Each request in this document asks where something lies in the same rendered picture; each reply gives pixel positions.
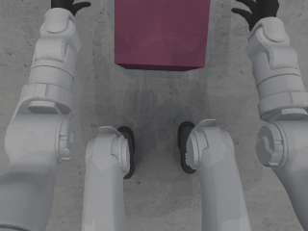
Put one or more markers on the left robot hand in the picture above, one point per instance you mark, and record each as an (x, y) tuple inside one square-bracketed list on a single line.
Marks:
[(68, 5)]

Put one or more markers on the carton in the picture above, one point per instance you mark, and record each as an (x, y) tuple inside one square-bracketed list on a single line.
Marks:
[(164, 35)]

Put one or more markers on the robot right forearm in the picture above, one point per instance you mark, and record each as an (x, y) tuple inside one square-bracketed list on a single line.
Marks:
[(277, 76)]

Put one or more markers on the right robot hand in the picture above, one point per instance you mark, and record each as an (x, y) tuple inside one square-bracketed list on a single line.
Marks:
[(260, 9)]

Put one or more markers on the robot right shin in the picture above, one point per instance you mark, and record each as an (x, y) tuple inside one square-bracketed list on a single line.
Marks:
[(208, 123)]

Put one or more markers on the right robot upper arm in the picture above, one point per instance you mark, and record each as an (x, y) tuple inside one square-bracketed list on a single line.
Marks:
[(283, 146)]

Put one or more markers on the robot left forearm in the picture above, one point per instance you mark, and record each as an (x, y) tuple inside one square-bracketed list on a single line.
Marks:
[(52, 72)]

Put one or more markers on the robot left shin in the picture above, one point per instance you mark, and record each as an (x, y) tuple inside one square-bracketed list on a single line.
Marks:
[(104, 130)]

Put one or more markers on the left robot upper arm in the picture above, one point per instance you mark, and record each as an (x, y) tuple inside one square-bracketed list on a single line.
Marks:
[(37, 146)]

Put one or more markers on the robot shin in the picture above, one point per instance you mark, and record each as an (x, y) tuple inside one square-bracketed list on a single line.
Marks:
[(208, 123), (104, 130)]

